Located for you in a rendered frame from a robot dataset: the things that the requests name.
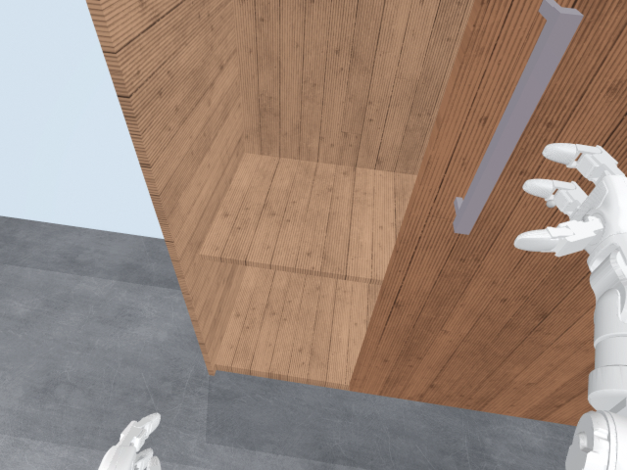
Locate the right robot upper arm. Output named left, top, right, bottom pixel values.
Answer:
left=565, top=410, right=627, bottom=470

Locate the wardrobe door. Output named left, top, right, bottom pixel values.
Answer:
left=349, top=0, right=627, bottom=426

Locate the right robot hand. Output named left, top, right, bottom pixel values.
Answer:
left=514, top=143, right=627, bottom=257

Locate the left robot hand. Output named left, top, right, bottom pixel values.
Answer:
left=98, top=413, right=161, bottom=470

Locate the handle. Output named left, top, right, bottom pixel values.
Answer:
left=453, top=0, right=584, bottom=235

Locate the robot right forearm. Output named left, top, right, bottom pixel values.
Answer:
left=587, top=233, right=627, bottom=417

